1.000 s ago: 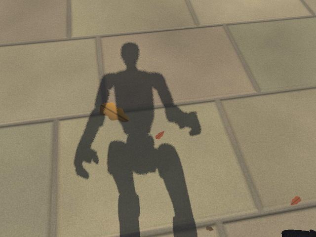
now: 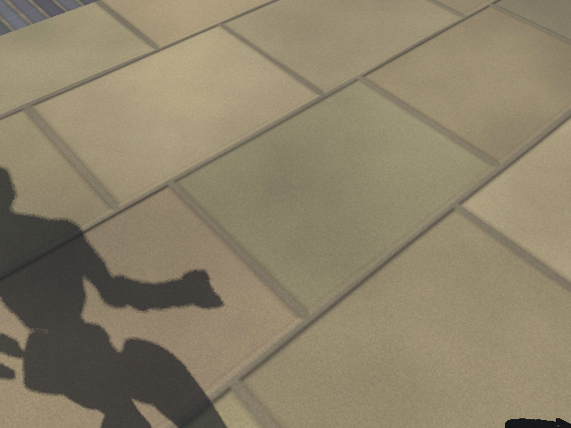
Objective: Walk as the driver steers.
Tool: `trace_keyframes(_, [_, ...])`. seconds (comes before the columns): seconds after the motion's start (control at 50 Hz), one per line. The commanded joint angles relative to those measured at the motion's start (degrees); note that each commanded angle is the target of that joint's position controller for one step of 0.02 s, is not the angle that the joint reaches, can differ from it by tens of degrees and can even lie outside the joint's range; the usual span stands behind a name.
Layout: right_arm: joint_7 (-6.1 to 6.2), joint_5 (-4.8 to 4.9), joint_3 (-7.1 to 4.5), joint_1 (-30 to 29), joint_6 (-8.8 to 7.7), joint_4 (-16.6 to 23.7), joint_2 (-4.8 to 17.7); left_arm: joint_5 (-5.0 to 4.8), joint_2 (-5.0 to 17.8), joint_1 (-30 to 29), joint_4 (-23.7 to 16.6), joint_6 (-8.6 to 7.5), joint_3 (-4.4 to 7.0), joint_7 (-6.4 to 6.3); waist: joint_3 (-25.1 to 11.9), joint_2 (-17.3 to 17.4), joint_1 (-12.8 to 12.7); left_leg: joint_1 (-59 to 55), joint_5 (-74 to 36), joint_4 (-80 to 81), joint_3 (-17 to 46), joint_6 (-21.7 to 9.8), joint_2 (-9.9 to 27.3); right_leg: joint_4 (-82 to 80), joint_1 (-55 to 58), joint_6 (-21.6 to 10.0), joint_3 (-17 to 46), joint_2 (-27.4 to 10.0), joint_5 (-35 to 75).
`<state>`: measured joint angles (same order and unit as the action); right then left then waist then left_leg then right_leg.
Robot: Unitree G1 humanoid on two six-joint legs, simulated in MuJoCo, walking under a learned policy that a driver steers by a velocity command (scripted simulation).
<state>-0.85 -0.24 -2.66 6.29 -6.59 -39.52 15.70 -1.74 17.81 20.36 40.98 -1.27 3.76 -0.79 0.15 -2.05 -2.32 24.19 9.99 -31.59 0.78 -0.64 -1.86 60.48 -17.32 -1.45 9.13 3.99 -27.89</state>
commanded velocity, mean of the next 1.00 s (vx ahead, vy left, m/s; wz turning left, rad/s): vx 0.50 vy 0.00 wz -0.30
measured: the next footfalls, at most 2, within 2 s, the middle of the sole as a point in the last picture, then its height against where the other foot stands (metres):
right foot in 0.44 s outside the picture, level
left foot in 0.96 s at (318, 336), level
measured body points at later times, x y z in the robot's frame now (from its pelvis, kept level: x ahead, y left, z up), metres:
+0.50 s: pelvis +0.26 -0.07 -0.01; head +0.30 -0.09 +0.44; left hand +0.54 +0.11 -0.08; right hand +0.20 -0.35 -0.14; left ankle +0.11 +0.11 -0.65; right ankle +0.33 -0.17 -0.73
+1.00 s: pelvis +0.55 -0.09 +0.00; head +0.58 -0.09 +0.44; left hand +0.65 +0.18 -0.13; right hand +0.67 -0.39 -0.09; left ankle +0.68 -0.03 -0.73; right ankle +0.34 -0.18 -0.69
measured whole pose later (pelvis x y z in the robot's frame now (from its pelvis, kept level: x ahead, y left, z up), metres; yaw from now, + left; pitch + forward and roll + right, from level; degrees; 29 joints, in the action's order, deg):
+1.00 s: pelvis +0.55 -0.09 +0.00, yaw -16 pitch +2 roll -1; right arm -2.5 0.2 -1.9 3.6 -5.5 -43.9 15.9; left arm -0.6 17.6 21.5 47.3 -2.4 3.8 -0.4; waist 1.4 -0.4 -2.8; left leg 28.2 6.9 -33.1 -1.8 -3.0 0.2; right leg 44.0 -6.2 -0.7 2.4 0.6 -27.5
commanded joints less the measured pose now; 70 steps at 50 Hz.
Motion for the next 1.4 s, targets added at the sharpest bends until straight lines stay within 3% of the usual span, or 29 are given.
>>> trace_keyframes(0.02, [0.47, -0.29, -2.29, 8.2, 0.58, 0.8, 7.1, 0.68, 7.5, -4.8, -6.8, -0.79, 1.65, 0.0, -1.6, 6.9, 6.1, -24.6, 11.9, 16.7, 25.0, -9.1, 19.3, 12.1, -27.4, 1.0, -1.3, -6.8, 6.4])
trace_keyframes(0.08, [0.76, -0.32, -1.83, 6.5, 0.23, -0.5, 5.3, 0.03, 4.3, -4.1, -7.2, -0.1, 1.51, 0.86, 0.3, 9.8, 3.7, -17.7, 1.4, 20.1, 13.5, -8.5, 15.5, 7.4, -22.4, 1.2, -2.8, -9.6, 10.3])
trace_keyframes(0.16, [0.9, -0.24, -2.81, 7.6, -0.07, -2.6, 8.2, 0.5, 2.3, -7.9, -9.0, 0.32, 0.81, 1.12, 1.3, 6.8, 3.9, -18.8, -7.9, 22.5, 6.3, -10.5, 17.1, -0.3, -25.7, 2.6, -3.4, -10.5, 16.2])
trace_keyframes(0.26, [1.2, 0.21, -3.08, 8.6, 0.85, -4.5, 10.2, 0.47, 0.9, -15.3, -10.5, -0.55, 0.03, 2.73, 2.9, 5.5, 6.5, -21.0, -13.2, 22.5, -3.6, -8.5, 15.6, -15.8, -22.5, 1.8, -7.4, -9.6, 28.7])
trace_keyframes(0.34, [0.86, 1.44, -3.42, 12.5, 1.93, -7.0, 11.7, 0.3, 0.5, -20.3, -12.8, -0.85, -0.26, 3.83, 4.8, 5.1, 7.4, -25.5, -17.7, 21.1, -5.6, -7.9, 17.7, -23.3, -19.9, -0.8, -9.8, -7.8, 25.0])
trace_keyframes(0.38, [0.85, 2.06, -3.82, 12.6, 2.48, -7.7, 13.3, 0.78, 2.1, -18.8, -13.0, -0.9, 0.49, 3.91, 3.3, 6.4, 5.1, -28.1, -33.7, 16.2, -7.0, -7.3, 18.4, -25.7, -14.8, -3.1, -11.9, -5.0, 19.4])
trace_keyframes(0.42, [1.2, 2.32, -3.64, 11.7, 3.06, -8.1, 13.8, 1.17, 6.1, -6.4, -9.7, -0.65, 2.86, 3.34, -4.3, 6.4, -2.8, -25.5, -47.7, 0.0, -10.4, -5.1, 16.3, -30.8, 4.2, -6.3, -14.3, -0.7, 21.9])
trace_keyframes(0.44, [1.44, 1.25, -2.61, 12.2, 2.76, -7.6, 11.6, 1.08, 9.6, 2.8, -7.3, -0.15, 4.4, 2.37, -9.6, 3.8, -6.8, -13.5, -35.8, -14.1, -11.1, -3.0, 14.2, -29.3, 21.4, -8.3, -7.9, -4.5, 24.8])
trace_keyframes(0.46, [0.64, -0.62, 0.07, 18.1, 1.74, -4.9, 4.0, 1.0, 16.3, 4.4, -6.7, -0.26, 5.21, 1.78, -16.9, -12.0, -1.7, 10.8, 12.4, -37.0, -9.7, 0.9, 4.4, -32.4, 41.2, -18.1, 22.5, -21.3, 17.5])
trace_keyframes(0.48, [0.03, 0.92, -0.53, 15.2, 0.22, -6.1, 7.9, 0.93, 11.7, 6.0, -7.7, -0.79, 3.85, 1.99, -24.8, -7.9, -4.9, 15.4, 23.7, -46.0, 2.7, 0.8, 2.2, -40.3, 42.3, -21.1, 36.2, -25.9, 13.7])
trace_keyframes(0.5, [-0.32, 3.17, -1.55, 9.1, -0.38, -3.8, 10.8, 1.43, 9.3, 3.3, -6.9, -1.43, 2.87, 2.32, -15.7, -5.6, -5.3, 20.2, 20.0, -47.4, 3.5, 0.2, 4.8, -41.2, 36.4, -18.1, 26.5, -23.6, 16.9])
trace_keyframes(0.52, [-0.1, 2.97, -1.08, 6.5, -0.76, -3.0, 9.7, 1.16, 8.0, 0.1, -6.5, -1.83, 2.44, 2.31, -9.8, -3.0, -3.3, 20.0, 15.1, -43.4, 2.8, -0.5, 7.3, -41.5, 28.2, -16.0, 18.7, -20.9, 21.6])
trace_keyframes(0.54, [0.26, 1.68, -1.17, 5.6, -0.73, -3.3, 9.3, 1.35, 6.3, -3.3, -6.4, -2.06, 1.88, 2.35, -5.9, -0.9, -1.2, 17.9, 11.9, -39.0, 2.3, -0.2, 9.0, -42.7, 20.8, -14.7, 13.5, -18.9, 26.9])
trace_keyframes(0.58, [0.21, 1.13, -1.37, 8.4, 0.58, -4.4, 8.6, 2.13, 4.2, -6.4, -6.7, -2.7, 1.16, 2.35, -4.3, -1.9, 2.3, 11.3, 8.2, -35.2, 3.0, 0.3, 10.5, -46.4, 12.4, -14.4, 9.0, -16.9, 31.4])
trace_keyframes(0.64, [0.38, 0.46, -0.8, 8.0, 2.14, -4.6, 5.9, 1.64, 5.4, -6.4, -5.0, -3.79, 1.51, 2.03, -1.7, -0.6, 3.6, 11.2, 4.2, -28.7, 2.3, 2.3, 10.7, -50.6, 7.5, -15.1, 4.3, -16.6, 33.4])
trace_keyframes(0.74, [-0.29, 0.37, 0.15, -1.7, 1.75, -2.4, 4.0, 1.44, 6.9, -3.5, -2.2, -3.56, 1.8, 1.0, 2.0, -0.6, 0.4, 10.8, -13.5, -9.3, 0.9, 3.0, 8.8, -52.5, 6.7, -11.7, -3.2, -13.2, 29.9])
trace_keyframes(0.84, [-1.54, 1.04, 0.18, -8.3, 1.18, -0.2, 5.0, 0.65, 8.3, 1.1, 1.6, -2.94, 2.3, 0.87, 3.9, -1.2, -1.8, 10.5, -14.8, 0.0, 1.0, 1.0, 6.6, -50.2, 13.5, -10.3, -2.4, -16.4, 26.9])
trace_keyframes(0.9, [-2.06, 0.87, -0.37, -6.6, 0.86, -0.1, 6.4, 0.53, 9.0, 1.2, 3.0, -2.09, 2.66, 0.45, 2.8, -2.4, 0.0, 7.9, -8.2, 2.4, 0.3, -1.4, 5.5, -45.7, 18.8, -8.7, -1.5, -18.4, 33.8])
trace_keyframes(0.94, [-1.58, 0.62, -2.18, 4.2, 0.75, -3.3, 9.5, 0.84, 8.3, 0.1, 3.1, -1.38, 2.24, 0.18, -4.1, -2.1, 5.8, -7.7, -6.8, 3.9, -2.9, -4.1, 2.3, -32.2, 17.8, -6.2, -4.7, -14.5, 49.0])
trace_keyframes(0.96, [-1.09, 0.15, -3.36, 13.8, 0.84, -5.2, 13.2, 1.82, 5.7, 1.0, 2.1, -1.23, 1.02, -0.11, -12.5, 2.3, 9.2, -23.9, -9.4, 1.5, 4.9, -7.4, 9.6, -16.5, 9.0, -4.0, -7.5, -11.2, 39.6])
trace_keyframes(0.98, [-1.09, -0.17, -4.61, 18.3, 1.27, -6.4, 18.3, 1.59, -0.3, 8.1, 0.9, -2.32, -0.74, 0.38, -19.6, 17.9, 6.3, -44.0, 3.9, 7.1, 32.6, -17.2, 22.6, 5.2, -14.8, 0.7, -9.1, -0.8, 8.5])
trace_keyframes(1.0, [-1.34, 1.11, -3.13, 18.6, 1.26, -6.4, 12.7, 0.93, 3.6, 5.5, 1.8, -3.39, -0.16, 0.55, -20.5, 15.8, 8.6, -45.4, 13.5, 13.9, 41.9, -17.4, 23.1, 12.4, -22.3, 0.5, -1.4, -1.1, -5.3])
trace_keyframes(1.02, [-1.16, 1.1, -2.34, 14.7, 1.21, -5.8, 10.5, -0.49, 7.0, 0.3, 0.3, -4.04, 0.81, 0.87, -12.0, 12.0, 8.4, -39.1, 14.7, 14.8, 33.9, -14.6, 21.7, 14.4, -26.8, -0.3, -1.7, -4.3, -1.5])
trace_keyframes(1.06, [-0.95, 0.13, -1.57, 8.2, 1.34, -4.7, 7.9, 0.53, 6.4, -5.5, -1.0, -4.35, 0.74, 0.52, -3.5, 5.7, 5.9, -24.6, 4.7, 17.0, 22.7, -12.7, 17.7, 8.5, -24.6, -0.5, -4.5, -9.1, 7.1])
trace_keyframes(1.1, [-0.97, -0.58, -0.97, 6.2, 0.94, -4.5, 6.2, 0.99, 5.0, -3.4, -0.3, -3.37, 0.86, 0.52, -2.6, 7.6, 2.9, -17.8, -2.2, 19.8, 17.6, -12.4, 15.4, 4.5, -18.5, 0.0, -4.2, -11.1, 10.8])
trace_keyframes(1.14, [-0.83, 0.01, -1.21, 6.5, 0.46, -5.3, 7.0, 1.21, 3.2, -2.9, 0.0, -2.47, 0.49, 0.43, -1.8, 7.1, 2.0, -15.0, -6.4, 22.2, 13.9, -13.5, 15.0, 1.0, -17.7, 1.0, -5.0, -11.6, 12.2])
trace_keyframes(1.28, [0.51, 0.85, -1.9, 10.8, 1.13, -8.0, 9.8, 1.32, 0.7, -15.4, -2.7, -3.02, -0.62, 1.11, 2.0, 5.3, 5.5, -16.0, -10.7, 24.8, 4.1, -11.1, 12.0, -22.1, -18.0, 2.7, -7.7, -10.1, 31.5])
trace_keyframes(1.34, [0.58, 1.32, -2.05, 14.6, 1.86, -9.9, 10.2, 0.91, 0.8, -20.8, -4.2, -3.49, -0.75, 1.89, 3.5, 5.1, 7.6, -19.1, -9.8, 23.3, 4.7, -10.9, 13.5, -27.3, -17.3, 2.4, -8.1, -8.8, 32.7])
trace_keyframes(1.4, [0.99, 1.7, -2.45, 15.5, 2.97, -10.9, 10.9, 0.85, 2.2, -22.2, -5.3, -4.24, -0.33, 2.71, 4.0, 5.8, 6.4, -23.4, -11.6, 19.4, 7.6, -10.0, 15.8, -31.5, -16.4, 1.0, -6.9, -7.8, 28.1])
Over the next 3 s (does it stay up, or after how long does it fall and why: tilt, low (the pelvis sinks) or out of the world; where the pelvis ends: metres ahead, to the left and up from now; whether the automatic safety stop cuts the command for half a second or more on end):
stays up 1.08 -0.25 0.02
